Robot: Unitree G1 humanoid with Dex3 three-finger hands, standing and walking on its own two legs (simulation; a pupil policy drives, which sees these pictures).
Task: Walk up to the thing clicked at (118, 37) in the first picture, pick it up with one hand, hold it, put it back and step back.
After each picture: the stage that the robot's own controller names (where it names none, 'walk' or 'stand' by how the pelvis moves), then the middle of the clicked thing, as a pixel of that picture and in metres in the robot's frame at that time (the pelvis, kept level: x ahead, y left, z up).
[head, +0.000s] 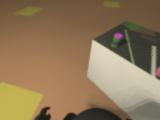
stand; (116, 40) +0.71 -0.21 +0.06
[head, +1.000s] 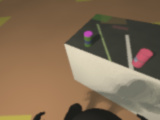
walk; (88, 39) +0.63 +0.08 +0.08
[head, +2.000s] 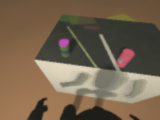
stand; (65, 48) +0.47 +0.21 +0.10
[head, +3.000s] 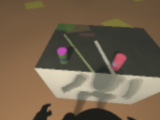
stand; (63, 56) +0.45 +0.22 +0.06
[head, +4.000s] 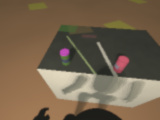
stand; (65, 57) +0.45 +0.20 +0.06
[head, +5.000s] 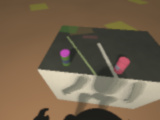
stand; (65, 58) +0.44 +0.20 +0.06
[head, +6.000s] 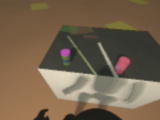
stand; (66, 57) +0.44 +0.20 +0.06
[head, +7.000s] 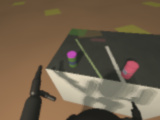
rise first; (72, 59) +0.44 +0.18 +0.06
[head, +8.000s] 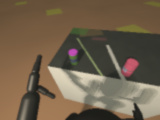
go down; (73, 57) +0.46 +0.18 +0.07
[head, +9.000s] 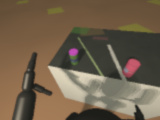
go down; (74, 57) +0.46 +0.18 +0.07
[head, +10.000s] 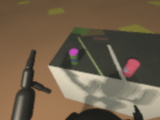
go down; (74, 56) +0.46 +0.18 +0.07
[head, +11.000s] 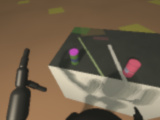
go down; (74, 56) +0.46 +0.18 +0.07
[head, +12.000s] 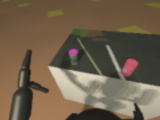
go down; (74, 57) +0.46 +0.19 +0.07
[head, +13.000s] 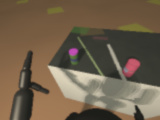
go down; (74, 56) +0.46 +0.19 +0.07
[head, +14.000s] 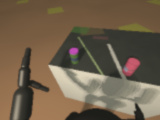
go down; (74, 56) +0.46 +0.18 +0.07
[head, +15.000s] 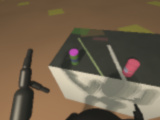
go down; (74, 57) +0.46 +0.18 +0.07
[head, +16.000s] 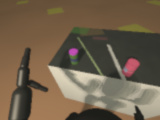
go down; (74, 56) +0.46 +0.19 +0.07
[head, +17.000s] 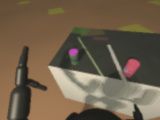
go down; (74, 57) +0.46 +0.18 +0.07
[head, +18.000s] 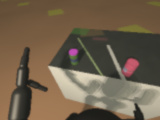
go down; (74, 57) +0.46 +0.19 +0.07
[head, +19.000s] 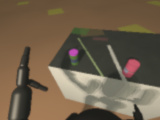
go down; (74, 57) +0.46 +0.18 +0.07
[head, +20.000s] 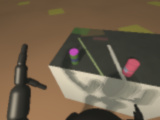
go down; (74, 56) +0.46 +0.18 +0.07
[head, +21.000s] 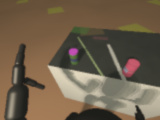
go down; (74, 56) +0.46 +0.19 +0.07
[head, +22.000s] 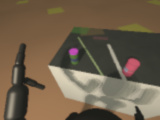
go down; (74, 56) +0.46 +0.18 +0.07
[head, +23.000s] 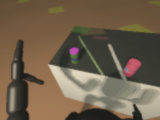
go down; (74, 56) +0.46 +0.18 +0.07
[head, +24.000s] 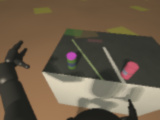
go down; (71, 61) +0.43 +0.15 +0.07
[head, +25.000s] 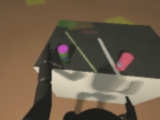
close in; (64, 54) +0.45 +0.19 +0.09
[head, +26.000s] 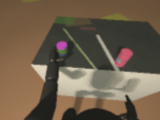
close; (63, 51) +0.46 +0.19 +0.10
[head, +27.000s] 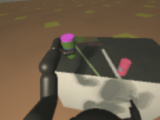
lift; (69, 46) +0.34 +0.14 +0.30
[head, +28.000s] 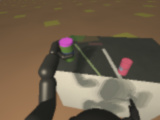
hold; (67, 50) +0.33 +0.15 +0.27
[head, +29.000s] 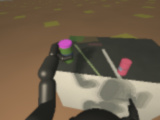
hold; (67, 51) +0.33 +0.15 +0.27
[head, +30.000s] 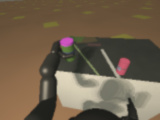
crouch; (68, 50) +0.33 +0.15 +0.28
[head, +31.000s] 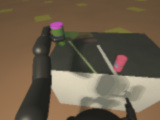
crouch; (58, 34) +0.43 +0.20 +0.30
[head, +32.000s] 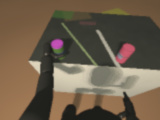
lower; (59, 50) +0.45 +0.20 +0.12
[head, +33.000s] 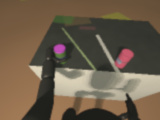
lower; (61, 54) +0.42 +0.19 +0.11
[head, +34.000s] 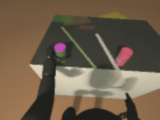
lower; (61, 53) +0.43 +0.18 +0.11
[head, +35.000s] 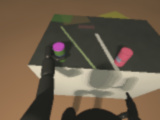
lower; (60, 52) +0.44 +0.19 +0.11
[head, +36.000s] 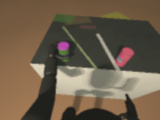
open; (64, 52) +0.44 +0.17 +0.11
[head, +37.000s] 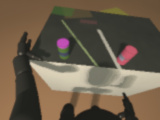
sink last; (63, 49) +0.44 +0.17 +0.11
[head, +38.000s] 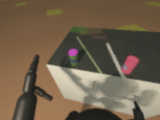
sink last; (73, 57) +0.44 +0.18 +0.09
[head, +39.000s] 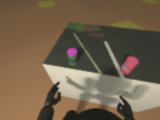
stand; (72, 57) +0.43 +0.16 +0.08
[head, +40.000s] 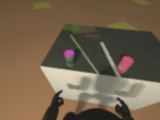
stand; (69, 58) +0.43 +0.17 +0.07
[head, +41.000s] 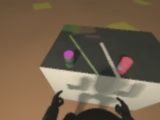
stand; (69, 59) +0.42 +0.17 +0.07
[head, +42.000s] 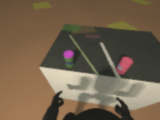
stand; (69, 59) +0.42 +0.17 +0.07
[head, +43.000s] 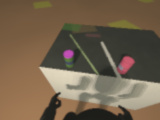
stand; (69, 59) +0.42 +0.17 +0.07
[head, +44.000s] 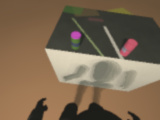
walk; (75, 41) +0.54 +0.14 +0.08
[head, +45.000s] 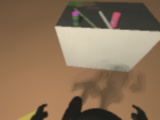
walk; (76, 18) +0.90 +0.22 +0.09
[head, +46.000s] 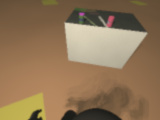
stand; (81, 18) +1.18 +0.18 +0.08
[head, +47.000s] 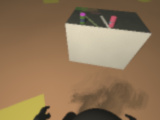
stand; (82, 18) +1.15 +0.17 +0.06
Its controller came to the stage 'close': yes
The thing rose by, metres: 0.23
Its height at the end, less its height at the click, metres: +0.00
